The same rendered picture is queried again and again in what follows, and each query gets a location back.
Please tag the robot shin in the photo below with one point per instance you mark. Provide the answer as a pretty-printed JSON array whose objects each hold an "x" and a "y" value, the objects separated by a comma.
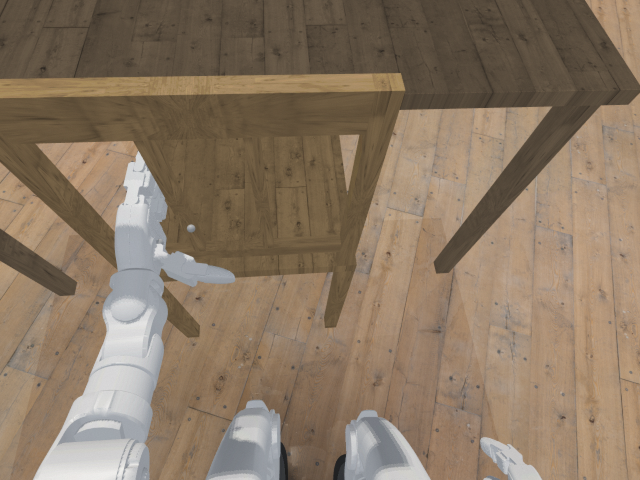
[
  {"x": 348, "y": 474},
  {"x": 272, "y": 469}
]

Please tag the robot left shin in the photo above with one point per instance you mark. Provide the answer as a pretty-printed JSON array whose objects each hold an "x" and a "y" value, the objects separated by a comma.
[{"x": 272, "y": 469}]

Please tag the left robot forearm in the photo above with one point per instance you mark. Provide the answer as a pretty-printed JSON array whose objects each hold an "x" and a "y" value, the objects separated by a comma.
[{"x": 116, "y": 401}]

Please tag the table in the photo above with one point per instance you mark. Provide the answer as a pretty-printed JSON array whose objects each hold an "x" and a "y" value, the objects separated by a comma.
[{"x": 452, "y": 54}]

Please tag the robot right hand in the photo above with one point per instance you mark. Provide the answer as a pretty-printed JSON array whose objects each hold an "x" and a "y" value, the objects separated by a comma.
[{"x": 508, "y": 460}]

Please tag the chair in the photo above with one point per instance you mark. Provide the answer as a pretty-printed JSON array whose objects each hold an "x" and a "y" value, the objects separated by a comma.
[{"x": 254, "y": 162}]

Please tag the robot right shin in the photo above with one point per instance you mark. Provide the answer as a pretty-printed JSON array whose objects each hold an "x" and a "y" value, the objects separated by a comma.
[{"x": 348, "y": 474}]

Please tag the robot left upper arm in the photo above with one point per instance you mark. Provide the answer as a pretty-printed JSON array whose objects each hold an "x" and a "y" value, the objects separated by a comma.
[{"x": 117, "y": 459}]

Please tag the robot left hand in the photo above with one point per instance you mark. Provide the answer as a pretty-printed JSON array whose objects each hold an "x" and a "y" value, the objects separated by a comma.
[{"x": 137, "y": 229}]

